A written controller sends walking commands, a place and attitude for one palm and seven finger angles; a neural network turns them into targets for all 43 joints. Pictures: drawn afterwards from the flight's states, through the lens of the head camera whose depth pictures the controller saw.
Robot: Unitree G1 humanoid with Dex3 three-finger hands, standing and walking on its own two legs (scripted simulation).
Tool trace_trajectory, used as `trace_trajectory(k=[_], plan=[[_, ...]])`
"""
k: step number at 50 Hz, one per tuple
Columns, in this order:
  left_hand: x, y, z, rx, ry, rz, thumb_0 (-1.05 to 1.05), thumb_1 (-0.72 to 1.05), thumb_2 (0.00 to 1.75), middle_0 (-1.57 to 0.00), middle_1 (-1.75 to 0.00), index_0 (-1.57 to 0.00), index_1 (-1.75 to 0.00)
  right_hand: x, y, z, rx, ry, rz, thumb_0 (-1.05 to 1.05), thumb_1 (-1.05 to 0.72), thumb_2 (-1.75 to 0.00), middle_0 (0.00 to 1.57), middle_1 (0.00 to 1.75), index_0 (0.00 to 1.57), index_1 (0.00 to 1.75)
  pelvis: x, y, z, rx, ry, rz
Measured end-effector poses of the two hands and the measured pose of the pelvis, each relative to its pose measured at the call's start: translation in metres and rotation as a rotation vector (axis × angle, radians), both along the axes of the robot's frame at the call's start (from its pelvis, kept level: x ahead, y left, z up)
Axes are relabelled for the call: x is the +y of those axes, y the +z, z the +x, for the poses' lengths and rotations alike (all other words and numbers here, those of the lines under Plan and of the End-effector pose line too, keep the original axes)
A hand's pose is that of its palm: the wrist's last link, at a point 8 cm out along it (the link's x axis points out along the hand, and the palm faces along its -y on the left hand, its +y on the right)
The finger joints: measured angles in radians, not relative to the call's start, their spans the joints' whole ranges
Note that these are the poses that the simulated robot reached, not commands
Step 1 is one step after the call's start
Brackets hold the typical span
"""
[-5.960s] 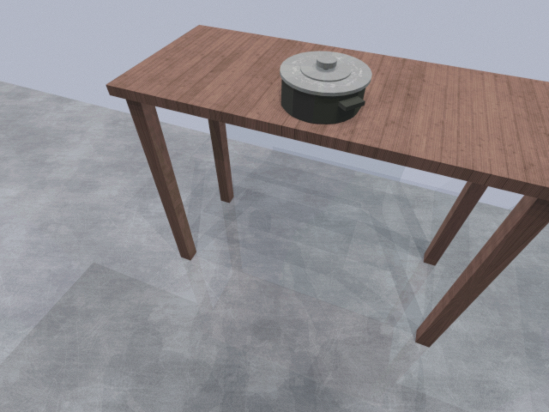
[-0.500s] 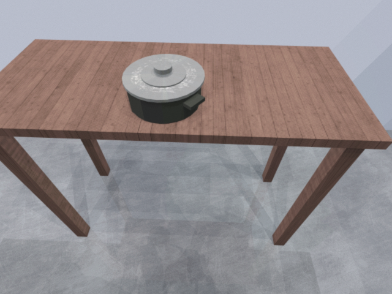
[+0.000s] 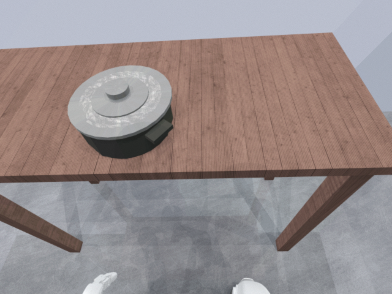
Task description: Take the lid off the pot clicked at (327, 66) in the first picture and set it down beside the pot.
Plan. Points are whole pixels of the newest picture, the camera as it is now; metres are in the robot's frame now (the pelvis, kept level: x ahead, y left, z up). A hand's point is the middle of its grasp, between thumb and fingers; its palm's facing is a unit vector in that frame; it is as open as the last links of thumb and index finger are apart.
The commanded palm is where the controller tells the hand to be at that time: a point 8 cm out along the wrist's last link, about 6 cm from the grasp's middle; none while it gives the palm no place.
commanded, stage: come to a stop and stand still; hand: left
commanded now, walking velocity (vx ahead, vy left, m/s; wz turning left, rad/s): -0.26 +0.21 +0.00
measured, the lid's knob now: (117, 89) +0.46 +0.16 +0.16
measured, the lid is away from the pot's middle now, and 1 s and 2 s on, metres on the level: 0.00 0.00 0.00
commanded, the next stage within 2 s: none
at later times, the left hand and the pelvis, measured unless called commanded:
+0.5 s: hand out of the picture +0.04 +0.26 -0.17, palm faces +0.10 -0.94 -0.33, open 7.3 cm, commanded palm none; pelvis +0.01 +0.03 -0.01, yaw +2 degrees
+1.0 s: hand out of the picture +0.00 +0.29 -0.17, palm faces +0.02 -0.98 -0.19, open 7.4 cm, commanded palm none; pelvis -0.02 +0.12 +0.01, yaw -1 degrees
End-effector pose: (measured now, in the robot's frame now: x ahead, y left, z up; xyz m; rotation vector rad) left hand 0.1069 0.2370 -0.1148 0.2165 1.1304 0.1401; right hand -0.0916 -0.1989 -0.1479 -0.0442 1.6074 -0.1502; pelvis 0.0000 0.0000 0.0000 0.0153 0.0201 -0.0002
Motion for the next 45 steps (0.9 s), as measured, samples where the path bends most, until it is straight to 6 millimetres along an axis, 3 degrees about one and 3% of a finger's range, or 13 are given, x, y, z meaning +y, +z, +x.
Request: trace_trajectory(k=[3, 7, 11, 15, 18, 21, 25, 30, 38, 45], plan=[[-0.014, -0.004, 0.029, -0.073, 0.006, 0.019, 0.01, 0.92, 0.90, -0.20, -0.30, -0.20, -0.30, -0.023, -0.012, 0.023, 0.019, 0.008, -0.007, 0.00, -0.91, -0.90, 0.20, 0.30, 0.20, 0.30, -0.015, -0.010, 0.016, -0.015, 0.025, 0.005], [-0.030, -0.002, 0.028, -0.040, 0.023, 0.021, 0.01, 0.91, 0.90, -0.20, -0.30, -0.20, -0.30, -0.052, -0.014, 0.080, -0.059, 0.031, -0.060, 0.00, -0.91, -0.90, 0.20, 0.30, 0.20, 0.30, -0.021, -0.004, 0.024, -0.023, 0.031, 0.009], [-0.032, -0.004, 0.006, 0.039, 0.058, 0.023, 0.00, 0.91, 0.90, -0.20, -0.30, -0.21, -0.30, -0.071, -0.006, 0.146, -0.199, 0.074, -0.098, 0.00, -0.91, -0.90, 0.20, 0.30, 0.20, 0.30, -0.020, 0.002, 0.022, -0.015, 0.024, 0.023], [-0.011, -0.002, -0.023, 0.095, 0.094, 0.057, 0.00, 0.92, 0.90, -0.21, -0.30, -0.21, -0.30, -0.075, 0.005, 0.200, -0.334, 0.121, -0.123, 0.00, -0.91, -0.90, 0.20, 0.29, 0.20, 0.30, -0.015, 0.005, 0.017, -0.010, 0.018, 0.031], [0.008, -0.003, -0.046, 0.131, 0.111, 0.076, 0.00, 0.92, 0.90, -0.21, -0.30, -0.21, -0.30, -0.066, 0.014, 0.227, -0.414, 0.149, -0.132, 0.00, -0.91, -0.90, 0.20, 0.29, 0.19, 0.30, -0.007, 0.004, 0.013, -0.012, 0.017, 0.031], [0.029, -0.006, -0.066, 0.154, 0.124, 0.084, 0.00, 0.91, 0.90, -0.21, -0.30, -0.21, -0.30, -0.049, 0.022, 0.241, -0.479, 0.170, -0.129, 0.00, -0.91, -0.90, 0.20, 0.29, 0.19, 0.30, 0.005, 0.002, 0.008, -0.016, 0.017, 0.028], [0.062, -0.016, -0.081, 0.123, 0.141, 0.086, 0.01, 0.91, 0.90, -0.20, -0.30, -0.21, -0.30, -0.018, 0.027, 0.245, -0.613, 0.177, -0.129, 0.00, -0.91, -0.90, 0.20, 0.29, 0.20, 0.30, 0.033, -0.011, 0.010, -0.031, 0.034, -0.006], [0.089, -0.018, -0.088, 0.092, 0.151, 0.088, 0.01, 0.91, 0.90, -0.20, -0.30, -0.20, -0.30, 0.023, 0.024, 0.225, -0.636, 0.179, -0.085, 0.00, -0.91, -0.90, 0.20, 0.30, 0.20, 0.30, 0.054, -0.014, 0.001, -0.081, 0.008, 0.004], [0.088, -0.015, -0.114, 0.103, 0.110, 0.056, 0.01, 0.91, 0.90, -0.20, -0.30, -0.20, -0.30, 0.063, -0.002, 0.175, -0.513, 0.153, -0.006, 0.00, -0.91, -0.90, 0.20, 0.30, 0.20, 0.30, 0.075, -0.014, -0.020, -0.058, 0.013, 0.003], [0.092, -0.023, -0.126, 0.176, 0.084, -0.029, 0.01, 0.90, 0.90, -0.20, -0.30, -0.21, -0.30, 0.064, 0.013, 0.108, -0.369, 0.085, -0.097, -0.01, -0.93, -0.90, 0.20, 0.30, 0.20, 0.30, 0.101, -0.002, -0.024, -0.036, 0.002, 0.000]])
